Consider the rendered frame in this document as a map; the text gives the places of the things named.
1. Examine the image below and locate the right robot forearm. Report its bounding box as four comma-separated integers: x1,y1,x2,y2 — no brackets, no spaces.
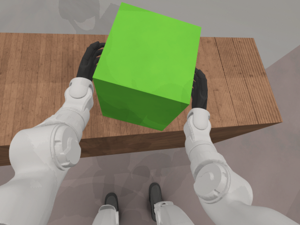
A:
183,108,232,180

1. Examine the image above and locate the robot right thigh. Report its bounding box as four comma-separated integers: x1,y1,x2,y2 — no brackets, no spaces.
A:
156,204,194,225

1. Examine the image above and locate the carton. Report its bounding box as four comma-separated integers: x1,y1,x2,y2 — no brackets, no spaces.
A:
92,2,201,131

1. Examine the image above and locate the right robot hand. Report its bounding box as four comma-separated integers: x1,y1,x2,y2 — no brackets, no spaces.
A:
191,68,208,110

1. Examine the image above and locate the right robot upper arm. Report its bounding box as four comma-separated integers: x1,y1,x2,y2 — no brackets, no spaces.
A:
194,163,299,225

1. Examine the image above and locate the left robot upper arm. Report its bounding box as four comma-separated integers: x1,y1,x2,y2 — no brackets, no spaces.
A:
0,124,81,225

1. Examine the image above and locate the left robot hand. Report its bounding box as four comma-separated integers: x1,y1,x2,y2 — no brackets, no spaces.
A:
76,41,105,81

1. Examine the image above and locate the robot right foot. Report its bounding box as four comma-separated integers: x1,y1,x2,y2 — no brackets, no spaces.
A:
149,183,162,222

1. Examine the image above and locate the pedestal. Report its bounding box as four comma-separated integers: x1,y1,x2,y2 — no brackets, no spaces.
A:
0,32,283,166

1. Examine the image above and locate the left robot forearm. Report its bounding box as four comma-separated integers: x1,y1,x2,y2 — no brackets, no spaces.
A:
9,77,94,165

